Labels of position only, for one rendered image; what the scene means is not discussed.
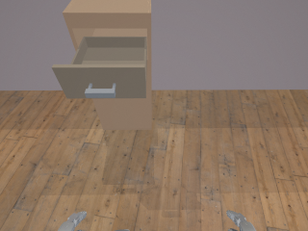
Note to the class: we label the cabinet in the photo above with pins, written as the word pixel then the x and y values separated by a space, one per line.
pixel 116 18

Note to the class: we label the handle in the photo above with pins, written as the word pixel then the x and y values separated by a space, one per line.
pixel 100 93

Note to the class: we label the left robot hand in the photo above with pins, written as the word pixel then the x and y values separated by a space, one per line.
pixel 73 221

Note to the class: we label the drawer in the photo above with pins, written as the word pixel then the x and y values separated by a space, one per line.
pixel 102 62

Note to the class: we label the right robot hand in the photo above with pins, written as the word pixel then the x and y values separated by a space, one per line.
pixel 240 221

